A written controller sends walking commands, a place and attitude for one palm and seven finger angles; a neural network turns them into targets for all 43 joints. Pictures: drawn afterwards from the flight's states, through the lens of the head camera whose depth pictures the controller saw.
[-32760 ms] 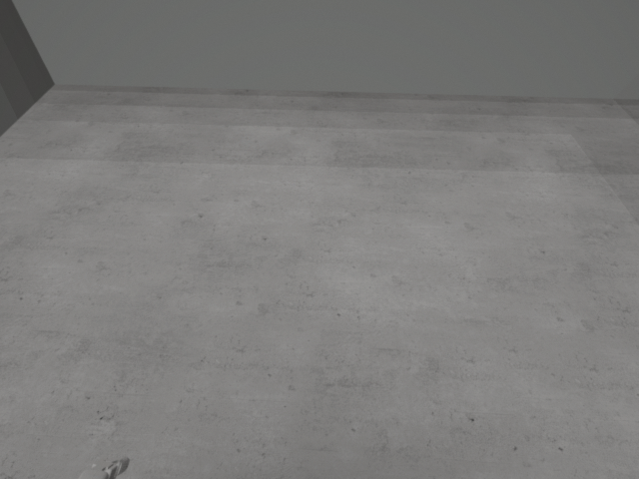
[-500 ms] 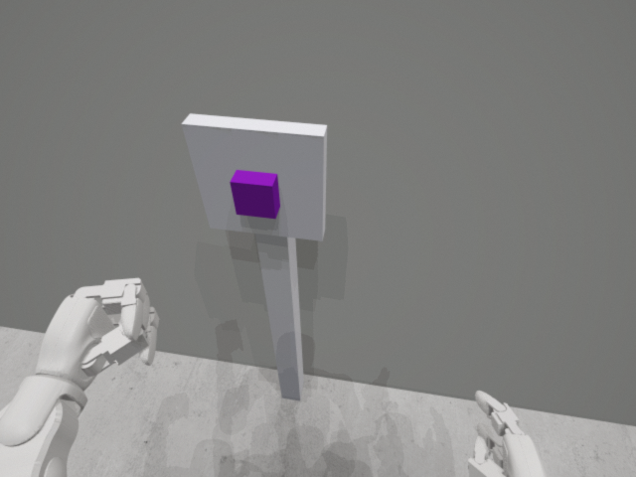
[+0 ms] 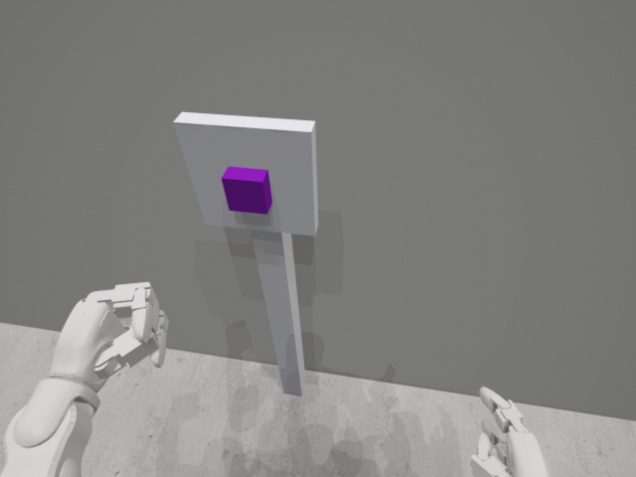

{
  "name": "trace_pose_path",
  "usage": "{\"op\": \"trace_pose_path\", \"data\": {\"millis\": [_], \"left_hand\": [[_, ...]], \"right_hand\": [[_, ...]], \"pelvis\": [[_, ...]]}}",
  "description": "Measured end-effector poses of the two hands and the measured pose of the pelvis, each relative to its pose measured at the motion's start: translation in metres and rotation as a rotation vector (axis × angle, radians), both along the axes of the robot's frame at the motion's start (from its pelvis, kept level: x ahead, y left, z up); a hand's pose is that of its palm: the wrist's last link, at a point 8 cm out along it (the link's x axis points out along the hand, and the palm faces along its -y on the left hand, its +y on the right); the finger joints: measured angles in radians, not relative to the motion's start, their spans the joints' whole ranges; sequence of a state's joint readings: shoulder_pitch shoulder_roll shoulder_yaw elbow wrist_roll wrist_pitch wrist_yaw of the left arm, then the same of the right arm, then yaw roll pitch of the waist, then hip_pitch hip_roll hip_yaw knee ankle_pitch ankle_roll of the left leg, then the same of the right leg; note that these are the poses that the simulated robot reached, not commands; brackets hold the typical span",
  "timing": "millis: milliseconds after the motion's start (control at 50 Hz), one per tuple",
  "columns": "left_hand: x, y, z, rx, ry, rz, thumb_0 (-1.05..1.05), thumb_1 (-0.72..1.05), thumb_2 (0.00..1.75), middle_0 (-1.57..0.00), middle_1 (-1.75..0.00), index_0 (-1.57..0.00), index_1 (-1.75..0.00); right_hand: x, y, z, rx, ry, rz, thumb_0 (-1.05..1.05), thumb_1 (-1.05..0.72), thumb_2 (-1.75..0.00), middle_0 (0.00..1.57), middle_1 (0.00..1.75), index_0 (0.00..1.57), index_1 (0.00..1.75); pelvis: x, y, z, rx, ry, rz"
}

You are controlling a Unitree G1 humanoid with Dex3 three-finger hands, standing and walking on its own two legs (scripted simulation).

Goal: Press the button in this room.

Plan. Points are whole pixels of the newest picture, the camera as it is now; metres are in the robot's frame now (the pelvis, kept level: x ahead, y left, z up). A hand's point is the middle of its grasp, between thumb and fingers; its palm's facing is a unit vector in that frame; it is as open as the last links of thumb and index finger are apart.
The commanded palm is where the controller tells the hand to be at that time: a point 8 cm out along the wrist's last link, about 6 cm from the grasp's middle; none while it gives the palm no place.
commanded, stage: aim a knuckle at the button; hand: left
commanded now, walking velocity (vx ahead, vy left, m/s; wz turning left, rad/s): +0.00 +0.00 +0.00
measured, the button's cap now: (248, 189) +0.49 +0.15 +0.11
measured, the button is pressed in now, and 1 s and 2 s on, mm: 0 0 0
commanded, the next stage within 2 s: press the button with the knuckle in 1.78 s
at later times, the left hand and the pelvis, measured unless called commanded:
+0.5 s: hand (204, 292) +0.31 +0.17 +0.09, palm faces -0.07 -1.00 -0.04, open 3.1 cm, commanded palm +0.29 +0.23 +0.10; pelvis +0.01 +0.00 +0.00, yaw -1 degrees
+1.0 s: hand (243, 261) +0.37 +0.14 +0.09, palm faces -0.09 -1.00 -0.02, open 3.1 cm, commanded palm +0.35 +0.19 +0.08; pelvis +0.01 +0.00 -0.01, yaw -2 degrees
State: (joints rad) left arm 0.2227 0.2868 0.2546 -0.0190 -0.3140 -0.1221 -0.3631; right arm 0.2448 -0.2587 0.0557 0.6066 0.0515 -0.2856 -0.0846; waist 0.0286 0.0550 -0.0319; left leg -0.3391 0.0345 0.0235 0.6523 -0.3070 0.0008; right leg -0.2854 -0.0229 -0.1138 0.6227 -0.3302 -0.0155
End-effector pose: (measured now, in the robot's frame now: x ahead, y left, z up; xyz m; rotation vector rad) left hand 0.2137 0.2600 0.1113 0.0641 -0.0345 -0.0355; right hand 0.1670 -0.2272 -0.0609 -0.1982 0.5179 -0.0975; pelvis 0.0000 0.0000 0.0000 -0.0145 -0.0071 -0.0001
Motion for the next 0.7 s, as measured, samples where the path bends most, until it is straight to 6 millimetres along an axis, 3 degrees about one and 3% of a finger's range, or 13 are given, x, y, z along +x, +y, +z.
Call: {"op": "trace_pose_path", "data": {"millis": [260,700], "left_hand": [[0.048,-0.015,-0.007,-0.018,0.007,-0.029,0.02,0.89,0.9,-1.31,-1.5,-1.3,-1.5],[0.102,-0.041,-0.017,-0.042,0.006,-0.046,0.02,0.9,0.9,-1.3,-1.5,-1.3,-1.5]], "right_hand": [[-0.009,-0.013,-0.007,-0.012,0.054,-0.049,0.01,-0.91,-0.9,0.21,0.3,0.2,0.3],[-0.017,-0.01,-0.023,0.006,0.174,-0.077,0.01,-0.91,-0.9,0.2,0.3,0.2,0.3]], "pelvis": [[0.003,-0.003,-0.001,0.007,0.023,-0.012],[0.012,0.002,-0.002,0.013,0.066,-0.025]]}}
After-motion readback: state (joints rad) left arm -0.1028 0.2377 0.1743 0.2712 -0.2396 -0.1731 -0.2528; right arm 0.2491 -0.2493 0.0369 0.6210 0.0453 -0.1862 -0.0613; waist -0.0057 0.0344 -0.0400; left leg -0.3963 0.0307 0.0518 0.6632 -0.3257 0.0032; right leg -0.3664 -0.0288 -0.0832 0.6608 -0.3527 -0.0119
